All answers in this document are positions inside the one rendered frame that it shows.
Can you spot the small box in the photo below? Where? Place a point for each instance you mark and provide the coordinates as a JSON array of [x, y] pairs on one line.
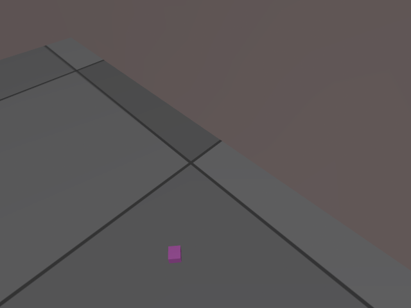
[[174, 254]]

